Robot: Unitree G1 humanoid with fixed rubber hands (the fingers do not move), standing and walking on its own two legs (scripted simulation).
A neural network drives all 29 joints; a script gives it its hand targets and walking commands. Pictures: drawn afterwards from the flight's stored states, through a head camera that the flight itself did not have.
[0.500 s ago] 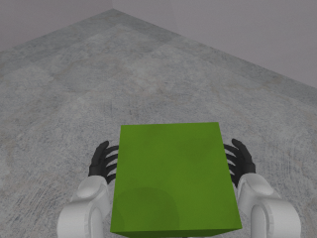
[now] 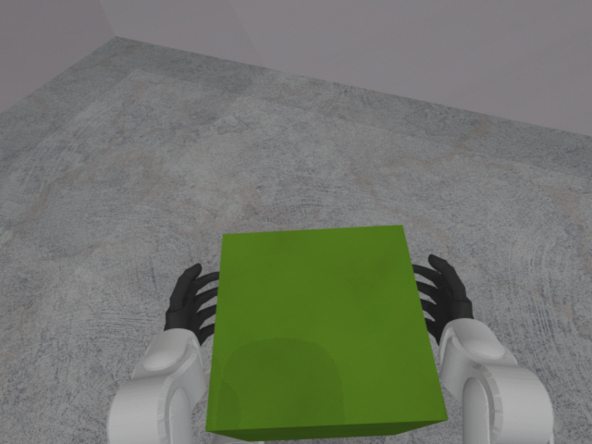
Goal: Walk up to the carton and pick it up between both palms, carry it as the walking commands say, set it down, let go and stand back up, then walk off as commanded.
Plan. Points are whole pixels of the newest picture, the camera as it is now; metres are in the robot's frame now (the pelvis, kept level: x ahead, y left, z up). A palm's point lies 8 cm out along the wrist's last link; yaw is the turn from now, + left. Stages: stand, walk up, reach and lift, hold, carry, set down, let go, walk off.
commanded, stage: carry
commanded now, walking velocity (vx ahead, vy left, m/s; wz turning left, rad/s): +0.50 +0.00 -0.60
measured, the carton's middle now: (317, 345) +0.24 +0.00 +0.00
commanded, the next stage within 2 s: hold in 1.76 s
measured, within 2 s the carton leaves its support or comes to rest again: neither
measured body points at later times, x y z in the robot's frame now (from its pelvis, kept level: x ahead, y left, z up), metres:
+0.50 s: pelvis +0.31 +0.02 +0.00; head +0.33 +0.02 +0.45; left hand +0.59 +0.07 +0.07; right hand +0.47 -0.22 +0.08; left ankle +0.24 +0.13 -0.75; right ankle +0.38 -0.14 -0.71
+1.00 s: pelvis +0.46 -0.04 -0.01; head +0.47 -0.06 +0.44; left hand +0.75 +0.01 +0.08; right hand +0.64 -0.28 +0.08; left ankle +0.53 +0.05 -0.74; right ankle +0.48 -0.13 -0.75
